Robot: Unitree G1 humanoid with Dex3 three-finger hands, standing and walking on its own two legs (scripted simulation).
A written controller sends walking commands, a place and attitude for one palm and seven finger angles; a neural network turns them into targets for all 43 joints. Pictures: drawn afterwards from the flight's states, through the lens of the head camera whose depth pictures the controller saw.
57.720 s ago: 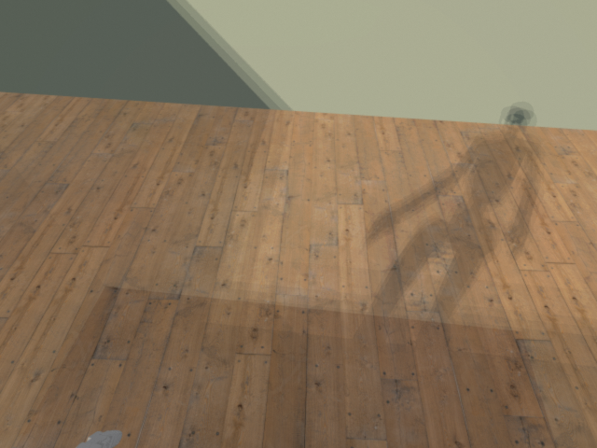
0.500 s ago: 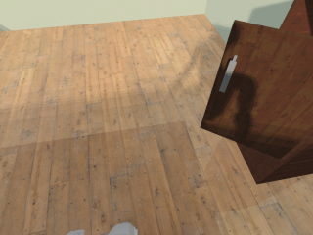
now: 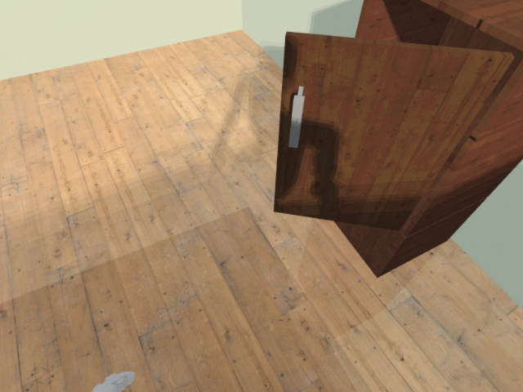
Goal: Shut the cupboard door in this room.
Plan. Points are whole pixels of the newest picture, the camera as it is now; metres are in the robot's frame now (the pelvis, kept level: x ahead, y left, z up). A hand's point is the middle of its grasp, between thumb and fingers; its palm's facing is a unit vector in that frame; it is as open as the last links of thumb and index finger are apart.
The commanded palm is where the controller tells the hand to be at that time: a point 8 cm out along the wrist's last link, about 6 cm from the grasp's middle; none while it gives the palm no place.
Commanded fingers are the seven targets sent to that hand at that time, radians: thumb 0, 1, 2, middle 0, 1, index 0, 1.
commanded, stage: turn to face it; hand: left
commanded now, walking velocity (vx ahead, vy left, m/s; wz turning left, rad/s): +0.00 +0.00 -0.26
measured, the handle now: (297, 117) +0.67 -0.06 +0.02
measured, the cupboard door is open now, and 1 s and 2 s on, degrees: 53 53 53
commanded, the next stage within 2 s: take the last steps up to it in 0.06 s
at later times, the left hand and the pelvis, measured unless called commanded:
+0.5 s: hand out of the picture +0.12 +0.20 -0.16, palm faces -0.14 -0.98 -0.14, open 7.4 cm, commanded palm none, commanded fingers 0.00 0.90 0.90 -0.20 -0.30 -0.20 -0.30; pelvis +0.04 +0.01 +0.02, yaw -9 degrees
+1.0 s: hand (239, 319) +0.27 +0.06 -0.16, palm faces -0.18 -0.96 -0.20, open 7.2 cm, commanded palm none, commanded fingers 0.00 0.90 0.90 -0.20 -0.30 -0.20 -0.30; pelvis +0.15 -0.10 +0.01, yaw -10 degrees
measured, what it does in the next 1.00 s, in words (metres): walks ahead: left foot, then right foot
